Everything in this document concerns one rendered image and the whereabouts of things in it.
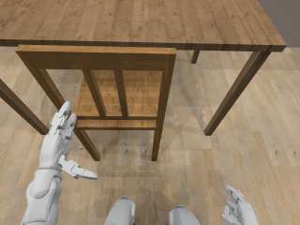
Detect robot right thigh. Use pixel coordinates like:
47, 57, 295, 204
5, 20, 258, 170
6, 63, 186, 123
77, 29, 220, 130
169, 208, 201, 225

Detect robot left hand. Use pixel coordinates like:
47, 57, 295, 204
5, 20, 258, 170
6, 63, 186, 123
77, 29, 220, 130
39, 101, 98, 180

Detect robot right hand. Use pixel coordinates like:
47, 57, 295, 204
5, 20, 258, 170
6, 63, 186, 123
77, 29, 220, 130
221, 185, 259, 225

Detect robot thigh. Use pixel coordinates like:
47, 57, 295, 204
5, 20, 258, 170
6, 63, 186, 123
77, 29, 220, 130
103, 199, 136, 225
169, 208, 201, 225

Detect robot left thigh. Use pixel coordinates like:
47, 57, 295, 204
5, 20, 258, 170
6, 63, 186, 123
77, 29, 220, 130
103, 199, 136, 225

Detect chair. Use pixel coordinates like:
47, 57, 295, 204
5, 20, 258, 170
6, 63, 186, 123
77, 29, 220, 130
15, 44, 176, 161

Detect table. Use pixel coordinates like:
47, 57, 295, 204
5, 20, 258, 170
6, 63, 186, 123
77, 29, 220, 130
0, 0, 287, 136

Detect left robot forearm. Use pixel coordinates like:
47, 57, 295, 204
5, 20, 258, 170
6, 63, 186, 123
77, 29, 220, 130
21, 168, 63, 225

